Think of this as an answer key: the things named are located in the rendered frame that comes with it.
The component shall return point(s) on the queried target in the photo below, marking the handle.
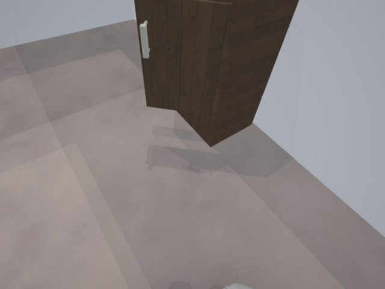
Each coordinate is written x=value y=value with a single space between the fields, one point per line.
x=144 y=39

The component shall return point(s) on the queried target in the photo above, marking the cupboard door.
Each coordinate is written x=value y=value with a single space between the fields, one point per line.
x=186 y=40

